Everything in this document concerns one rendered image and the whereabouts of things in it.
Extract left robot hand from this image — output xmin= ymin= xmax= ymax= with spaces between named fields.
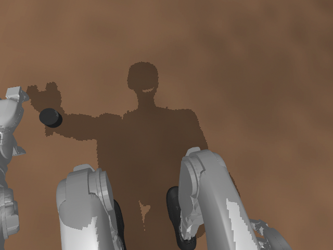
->
xmin=0 ymin=86 xmax=29 ymax=156

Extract right robot foot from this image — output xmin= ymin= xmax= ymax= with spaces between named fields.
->
xmin=166 ymin=186 xmax=197 ymax=250

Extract tin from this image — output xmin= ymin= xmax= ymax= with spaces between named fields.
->
xmin=39 ymin=108 xmax=62 ymax=128

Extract right robot hand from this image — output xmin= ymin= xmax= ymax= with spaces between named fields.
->
xmin=249 ymin=219 xmax=292 ymax=250

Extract left robot foot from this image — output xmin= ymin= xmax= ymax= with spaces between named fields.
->
xmin=113 ymin=199 xmax=126 ymax=250

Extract left robot arm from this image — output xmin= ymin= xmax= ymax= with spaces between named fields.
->
xmin=0 ymin=129 xmax=20 ymax=250

